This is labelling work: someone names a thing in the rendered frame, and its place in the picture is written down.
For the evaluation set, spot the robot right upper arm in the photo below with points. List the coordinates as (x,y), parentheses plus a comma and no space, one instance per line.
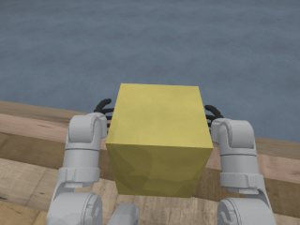
(244,211)

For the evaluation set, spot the right robot forearm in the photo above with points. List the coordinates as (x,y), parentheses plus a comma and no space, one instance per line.
(239,163)

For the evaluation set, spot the robot right hand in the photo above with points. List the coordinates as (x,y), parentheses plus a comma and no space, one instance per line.
(215,112)

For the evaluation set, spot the robot left hand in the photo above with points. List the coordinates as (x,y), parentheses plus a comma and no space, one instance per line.
(99,109)

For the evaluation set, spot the left robot thigh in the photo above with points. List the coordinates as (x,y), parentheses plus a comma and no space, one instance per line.
(125,214)

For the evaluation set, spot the left robot forearm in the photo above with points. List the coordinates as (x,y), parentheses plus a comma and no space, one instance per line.
(80,165)

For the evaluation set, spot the carton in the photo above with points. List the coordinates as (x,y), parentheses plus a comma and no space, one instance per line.
(158,141)

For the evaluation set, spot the robot left upper arm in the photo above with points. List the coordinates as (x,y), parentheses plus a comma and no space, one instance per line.
(76,208)

